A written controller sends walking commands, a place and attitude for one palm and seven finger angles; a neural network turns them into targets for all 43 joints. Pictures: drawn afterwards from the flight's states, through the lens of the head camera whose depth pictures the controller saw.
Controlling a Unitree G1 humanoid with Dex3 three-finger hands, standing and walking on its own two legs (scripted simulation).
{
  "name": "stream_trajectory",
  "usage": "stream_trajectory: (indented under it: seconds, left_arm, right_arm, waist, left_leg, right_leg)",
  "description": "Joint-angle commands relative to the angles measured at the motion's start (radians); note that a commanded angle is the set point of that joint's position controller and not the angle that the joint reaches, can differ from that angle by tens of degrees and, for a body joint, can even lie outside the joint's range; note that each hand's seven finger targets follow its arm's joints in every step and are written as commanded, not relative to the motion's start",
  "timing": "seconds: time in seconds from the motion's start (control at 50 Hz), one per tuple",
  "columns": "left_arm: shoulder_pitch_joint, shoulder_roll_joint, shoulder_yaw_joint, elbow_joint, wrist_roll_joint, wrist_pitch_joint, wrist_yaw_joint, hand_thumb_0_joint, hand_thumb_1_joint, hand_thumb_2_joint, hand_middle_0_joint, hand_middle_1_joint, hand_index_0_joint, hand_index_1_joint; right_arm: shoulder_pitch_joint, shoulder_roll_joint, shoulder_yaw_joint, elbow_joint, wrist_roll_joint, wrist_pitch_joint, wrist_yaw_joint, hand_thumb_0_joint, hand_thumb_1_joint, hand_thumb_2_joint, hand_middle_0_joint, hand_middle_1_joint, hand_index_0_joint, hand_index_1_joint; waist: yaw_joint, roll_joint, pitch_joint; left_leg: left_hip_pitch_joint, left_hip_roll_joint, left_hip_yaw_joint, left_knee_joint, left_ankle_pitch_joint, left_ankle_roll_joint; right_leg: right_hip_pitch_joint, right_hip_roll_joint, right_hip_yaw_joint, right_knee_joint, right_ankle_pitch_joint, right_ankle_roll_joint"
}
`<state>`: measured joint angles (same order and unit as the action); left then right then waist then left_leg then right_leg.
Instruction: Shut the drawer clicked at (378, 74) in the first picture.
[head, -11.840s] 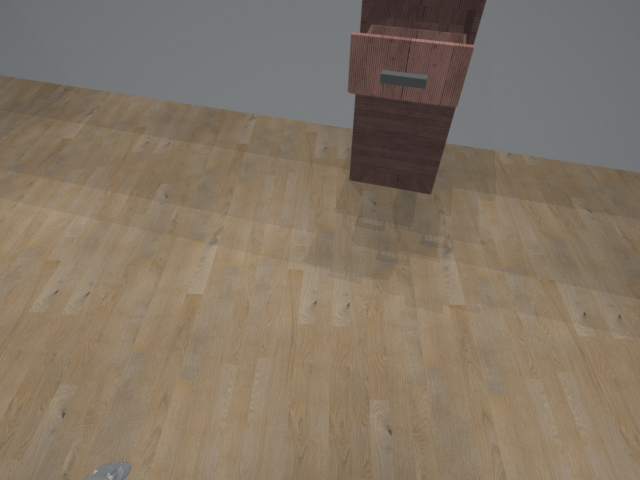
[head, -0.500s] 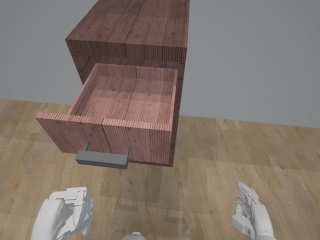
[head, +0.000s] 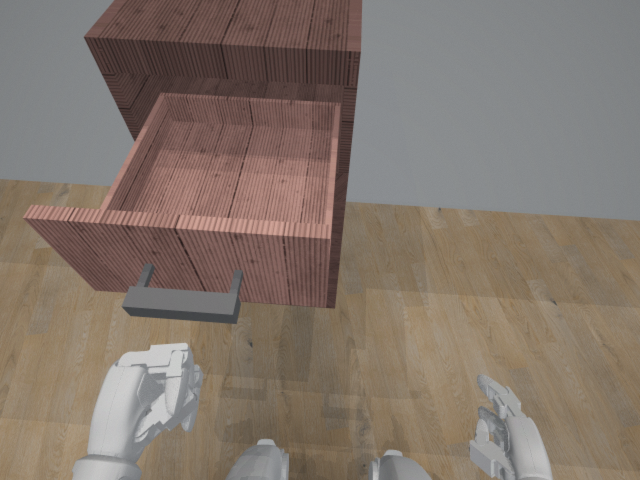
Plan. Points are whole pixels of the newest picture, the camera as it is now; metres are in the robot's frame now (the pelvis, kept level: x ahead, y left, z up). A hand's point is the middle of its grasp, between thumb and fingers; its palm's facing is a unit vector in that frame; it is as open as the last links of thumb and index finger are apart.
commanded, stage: bring the fist close to the handle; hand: left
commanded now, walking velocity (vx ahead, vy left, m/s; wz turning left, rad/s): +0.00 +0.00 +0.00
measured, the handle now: (188, 289) +0.34 +0.19 +0.02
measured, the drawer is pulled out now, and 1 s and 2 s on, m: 0.29 0.29 0.19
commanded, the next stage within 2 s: push the drawer shut in 0.70 s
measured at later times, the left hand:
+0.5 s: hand (205, 379) +0.23 +0.15 +0.02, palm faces -0.05 -1.00 -0.04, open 3.3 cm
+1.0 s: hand (204, 371) +0.24 +0.15 +0.02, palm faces -0.07 -1.00 -0.04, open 3.2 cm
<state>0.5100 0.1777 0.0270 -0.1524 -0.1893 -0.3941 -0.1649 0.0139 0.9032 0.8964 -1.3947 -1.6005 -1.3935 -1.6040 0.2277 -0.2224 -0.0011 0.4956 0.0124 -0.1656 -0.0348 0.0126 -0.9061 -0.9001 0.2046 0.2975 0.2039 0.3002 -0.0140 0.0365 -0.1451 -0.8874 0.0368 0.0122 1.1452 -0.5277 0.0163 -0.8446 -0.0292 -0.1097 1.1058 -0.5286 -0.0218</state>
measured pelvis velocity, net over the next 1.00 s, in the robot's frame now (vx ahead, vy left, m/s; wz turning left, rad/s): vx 0.00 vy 0.00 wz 0.00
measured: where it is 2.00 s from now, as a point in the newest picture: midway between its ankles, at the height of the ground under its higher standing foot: outside the picture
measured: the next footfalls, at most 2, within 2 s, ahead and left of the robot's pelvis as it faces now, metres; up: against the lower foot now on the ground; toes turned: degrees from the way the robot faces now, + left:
none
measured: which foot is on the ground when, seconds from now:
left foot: down 0.00-1.00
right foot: down 0.00-1.00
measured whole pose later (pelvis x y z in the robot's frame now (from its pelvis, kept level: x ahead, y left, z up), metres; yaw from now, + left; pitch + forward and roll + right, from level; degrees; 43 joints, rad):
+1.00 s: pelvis +0.00 +0.00 -0.02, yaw +0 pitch +20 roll -3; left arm 0.33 0.21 0.04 -0.03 -0.19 -0.41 -0.15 0.01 0.90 0.90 -1.40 -1.60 -1.40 -1.60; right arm 0.21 -0.24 0.01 0.48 0.01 -0.11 -0.03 0.01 -0.91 -0.90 0.20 0.30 0.20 0.30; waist -0.02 0.04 -0.17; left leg -1.05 0.04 0.00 1.26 -0.56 0.02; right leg -0.99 -0.03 -0.12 1.21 -0.56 -0.03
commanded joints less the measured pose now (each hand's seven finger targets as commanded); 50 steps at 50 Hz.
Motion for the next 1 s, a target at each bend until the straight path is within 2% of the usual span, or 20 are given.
stream_trajectory:
  seconds: [0.0, 0.14, 0.16, 0.22, 0.26, 0.3, 0.32, 0.36, 0.44, 0.52, 0.54, 0.62, 0.64, 0.74, 0.76, 0.82, 0.84, 0.88, 0.94, 0.98]
  left_arm:
    - [-0.028, 0.076, 0.060, -0.164, -0.002, -0.074, 0.013, 0.000, 0.900, 0.900, -1.400, -1.600, -1.400, -1.600]
    - [-0.120, 0.098, 0.078, -0.126, -0.004, -0.098, 0.012, 0.000, 0.900, 0.900, -1.400, -1.600, -1.400, -1.600]
    - [-0.138, 0.077, 0.056, -0.120, -0.005, -0.098, 0.006, 0.000, 0.900, 0.900, -1.400, -1.600, -1.400, -1.600]
    - [-0.150, 0.078, 0.049, -0.115, -0.005, -0.095, 0.001, 0.000, 0.900, 0.900, -1.400, -1.600, -1.400, -1.600]
    - [-0.175, 0.081, 0.051, -0.079, -0.001, -0.086, 0.004, 0.000, 0.900, 0.900, -1.400, -1.600, -1.400, -1.600]
    - [-0.162, 0.099, 0.079, -0.076, -0.004, -0.085, 0.005, 0.000, 0.900, 0.900, -1.400, -1.600, -1.400, -1.600]
    - [-0.163, 0.099, 0.074, -0.117, -0.008, -0.089, 0.005, 0.000, 0.900, 0.900, -1.400, -1.600, -1.400, -1.600]
    - [-0.127, 0.101, 0.083, -0.132, -0.012, -0.081, 0.011, 0.000, 0.900, 0.900, -1.400, -1.600, -1.400, -1.600]
    - [-0.108, 0.103, 0.089, -0.108, -0.010, -0.074, 0.021, 0.000, 0.900, 0.900, -1.400, -1.600, -1.400, -1.600]
    - [-0.112, 0.068, 0.044, -0.126, -0.009, -0.094, 0.014, 0.000, 0.900, 0.900, -1.400, -1.600, -1.400, -1.600]
    - [-0.117, 0.087, 0.058, -0.107, -0.006, -0.094, 0.015, 0.000, 0.900, 0.900, -1.400, -1.600, -1.400, -1.600]
    - [-0.151, 0.087, 0.053, -0.115, -0.010, -0.109, 0.008, 0.000, 0.900, 0.900, -1.400, -1.600, -1.400, -1.600]
    - [-0.163, 0.117, 0.078, -0.120, -0.007, -0.112, 0.010, 0.000, 0.900, 0.900, -1.400, -1.600, -1.400, -1.600]
    - [-0.131, 0.113, 0.087, -0.123, -0.016, -0.099, 0.009, 0.000, 0.900, 0.900, -1.400, -1.600, -1.400, -1.600]
    - [-0.110, 0.089, 0.069, -0.112, -0.017, -0.090, 0.005, 0.000, 0.900, 0.900, -1.400, -1.600, -1.400, -1.600]
    - [-0.180, 0.111, 0.077, -0.119, -0.017, -0.085, 0.004, 0.000, 0.900, 0.900, -1.400, -1.600, -1.400, -1.600]
    - [-0.198, 0.121, 0.086, -0.102, -0.012, -0.083, 0.008, 0.000, 0.900, 0.900, -1.400, -1.600, -1.400, -1.600]
    - [-0.227, 0.095, 0.058, -0.103, -0.013, -0.087, 0.005, 0.000, 0.900, 0.900, -1.400, -1.600, -1.400, -1.600]
    - [-0.271, 0.103, 0.055, -0.082, -0.008, -0.082, 0.012, 0.000, 0.900, 0.900, -1.400, -1.600, -1.400, -1.600]
    - [-0.304, 0.102, 0.050, -0.080, -0.003, -0.076, 0.015, 0.000, 0.900, 0.900, -1.400, -1.600, -1.400, -1.600]
  right_arm:
    - [-0.056, -0.123, -0.052, -0.168, 0.003, -0.045, -0.003, 0.000, -0.900, -0.900, 0.200, 0.300, 0.200, 0.300]
    - [-0.046, -0.132, -0.049, -0.158, -0.001, -0.034, -0.005, 0.000, -0.900, -0.900, 0.200, 0.300, 0.200, 0.300]
    - [-0.043, -0.131, -0.048, -0.157, -0.001, -0.035, -0.004, 0.000, -0.900, -0.900, 0.200, 0.300, 0.200, 0.300]
    - [-0.040, -0.134, -0.048, -0.156, 0.000, -0.031, 0.002, 0.000, -0.900, -0.900, 0.200, 0.300, 0.200, 0.300]
    - [-0.043, -0.136, -0.048, -0.152, -0.002, -0.024, 0.003, 0.000, -0.900, -0.900, 0.200, 0.300, 0.200, 0.300]
    - [-0.042, -0.137, -0.053, -0.157, 0.000, -0.017, 0.002, 0.000, -0.900, -0.900, 0.200, 0.300, 0.200, 0.300]
    - [-0.045, -0.137, -0.052, -0.165, 0.000, -0.017, 0.004, 0.000, -0.900, -0.900, 0.200, 0.300, 0.200, 0.300]
    - [-0.042, -0.129, -0.054, -0.173, 0.002, -0.009, 0.005, 0.000, -0.900, -0.900, 0.200, 0.300, 0.200, 0.300]
    - [-0.047, -0.126, -0.053, -0.166, 0.004, 0.005, 0.004, 0.000, -0.900, -0.900, 0.200, 0.300, 0.200, 0.300]
    - [-0.047, -0.128, -0.051, -0.171, 0.004, 0.004, 0.006, 0.000, -0.900, -0.900, 0.200, 0.300, 0.200, 0.300]
    - [-0.049, -0.131, -0.052, -0.168, 0.003, 0.005, 0.004, 0.000, -0.900, -0.900, 0.200, 0.300, 0.200, 0.300]
    - [-0.043, -0.135, -0.050, -0.172, 0.001, 0.001, 0.000, 0.000, -0.900, -0.900, 0.200, 0.300, 0.200, 0.300]
    - [-0.043, -0.137, -0.051, -0.166, 0.001, 0.000, -0.002, 0.000, -0.900, -0.900, 0.200, 0.300, 0.200, 0.300]
    - [-0.046, -0.133, -0.051, -0.173, 0.004, 0.004, -0.002, 0.000, -0.900, -0.900, 0.200, 0.300, 0.200, 0.300]
    - [-0.046, -0.130, -0.049, -0.177, 0.005, 0.007, 0.000, 0.000, -0.900, -0.900, 0.200, 0.300, 0.200, 0.300]
    - [-0.038, -0.137, -0.046, -0.170, 0.004, 0.009, -0.001, 0.000, -0.900, -0.900, 0.200, 0.300, 0.200, 0.300]
    - [-0.039, -0.139, -0.047, -0.164, 0.003, 0.011, -0.004, 0.000, -0.900, -0.900, 0.200, 0.300, 0.200, 0.300]
    - [-0.037, -0.139, -0.043, -0.163, 0.002, 0.006, 0.000, 0.000, -0.900, -0.900, 0.200, 0.300, 0.200, 0.300]
    - [-0.036, -0.148, -0.043, -0.161, 0.001, 0.003, -0.002, 0.000, -0.900, -0.900, 0.200, 0.300, 0.200, 0.300]
    - [-0.030, -0.148, -0.043, -0.158, 0.001, 0.003, 0.000, 0.000, -0.900, -0.900, 0.200, 0.300, 0.200, 0.300]
  waist:
    - [-0.009, -0.045, -0.196]
    - [-0.013, -0.023, -0.252]
    - [-0.021, -0.024, -0.265]
    - [-0.017, 0.013, -0.282]
    - [-0.023, -0.014, -0.270]
    - [-0.010, -0.036, -0.294]
    - [-0.003, -0.001, -0.322]
    - [0.003, -0.007, -0.341]
    - [-0.007, -0.026, -0.285]
    - [-0.021, -0.009, -0.265]
    - [-0.026, -0.035, -0.248]
    - [-0.028, -0.023, -0.257]
    - [-0.025, -0.022, -0.272]
    - [-0.011, -0.008, -0.293]
    - [-0.011, -0.001, -0.288]
    - [-0.026, -0.002, -0.285]
    - [-0.034, -0.025, -0.267]
    - [-0.034, 0.010, -0.270]
    - [-0.039, -0.007, -0.275]
    - [-0.035, 0.020, -0.292]
  left_leg:
    - [0.093, -0.031, -0.043, -0.132, 0.234, 0.005]
    - [0.061, -0.028, -0.044, -0.087, 0.239, 0.008]
    - [0.062, -0.029, -0.041, -0.075, 0.249, 0.009]
    - [0.068, -0.029, -0.045, -0.071, 0.268, 0.005]
    - [0.038, -0.028, -0.046, -0.058, 0.253, 0.007]
    - [0.030, -0.029, -0.044, -0.054, 0.259, 0.007]
    - [0.052, -0.029, -0.043, -0.059, 0.276, 0.007]
    - [0.066, -0.030, -0.039, -0.066, 0.303, 0.007]
    - [0.033, -0.030, -0.039, -0.065, 0.278, 0.007]
    - [0.043, -0.029, -0.043, -0.069, 0.241, 0.006]
    - [0.026, -0.027, -0.049, -0.066, 0.235, 0.008]
    - [0.020, -0.031, -0.045, -0.054, 0.204, 0.008]
    - [0.017, -0.028, -0.047, -0.050, 0.215, 0.009]
    - [0.036, -0.029, -0.046, -0.060, 0.241, 0.008]
    - [0.038, -0.031, -0.042, -0.063, 0.240, 0.008]
    - [0.030, -0.031, -0.045, -0.054, 0.235, 0.009]
    - [0.019, -0.027, -0.049, -0.052, 0.232, 0.009]
    - [0.036, -0.029, -0.051, -0.056, 0.225, 0.007]
    - [0.040, -0.026, -0.057, -0.058, 0.220, 0.009]
    - [0.060, -0.027, -0.056, -0.065, 0.231, 0.006]
  right_leg:
    - [0.100, 0.030, 0.056, -0.133, 0.211, 0.000]
    - [0.067, 0.033, 0.066, -0.095, 0.210, -0.005]
    - [0.065, 0.031, 0.068, -0.088, 0.230, -0.002]
    - [0.051, 0.028, 0.062, -0.073, 0.245, -0.005]
    - [0.039, 0.031, 0.064, -0.066, 0.235, -0.004]
    - [0.056, 0.030, 0.068, -0.061, 0.245, -0.004]
    - [0.066, 0.028, 0.068, -0.057, 0.259, -0.006]
    - [0.094, 0.028, 0.067, -0.060, 0.292, -0.004]
    - [0.085, 0.032, 0.070, -0.073, 0.273, -0.003]
    - [0.046, 0.031, 0.060, -0.073, 0.225, -0.003]
    - [0.034, 0.034, 0.058, -0.070, 0.212, -0.004]
    - [0.023, 0.031, 0.068, -0.074, 0.182, -0.003]
    - [0.027, 0.033, 0.067, -0.065, 0.188, -0.005]
    - [0.046, 0.034, 0.064, -0.064, 0.210, -0.006]
    - [0.051, 0.033, 0.065, -0.069, 0.217, -0.005]
    - [0.044, 0.032, 0.069, -0.071, 0.218, -0.003]
    - [0.033, 0.036, 0.065, -0.069, 0.210, -0.003]
    - [0.016, 0.033, 0.061, -0.068, 0.197, -0.005]
    - [-0.001, 0.036, 0.057, -0.066, 0.182, -0.004]
    - [0.005, 0.032, 0.056, -0.064, 0.195, -0.006]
